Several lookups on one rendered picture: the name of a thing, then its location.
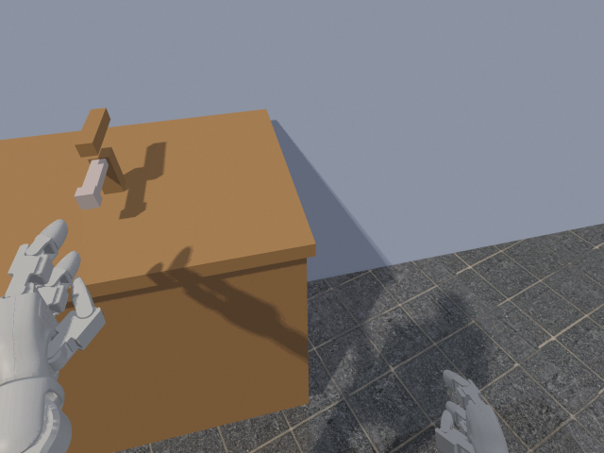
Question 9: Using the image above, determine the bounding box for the robot right hand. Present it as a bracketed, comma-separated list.
[435, 370, 509, 453]

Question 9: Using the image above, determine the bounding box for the tap lever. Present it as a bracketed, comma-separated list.
[75, 159, 109, 210]

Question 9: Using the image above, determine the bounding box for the counter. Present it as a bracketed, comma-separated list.
[0, 108, 316, 453]

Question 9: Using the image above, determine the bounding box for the left robot forearm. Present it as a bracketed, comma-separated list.
[0, 376, 72, 453]

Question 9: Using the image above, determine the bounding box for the robot left hand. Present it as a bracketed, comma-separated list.
[0, 219, 106, 386]

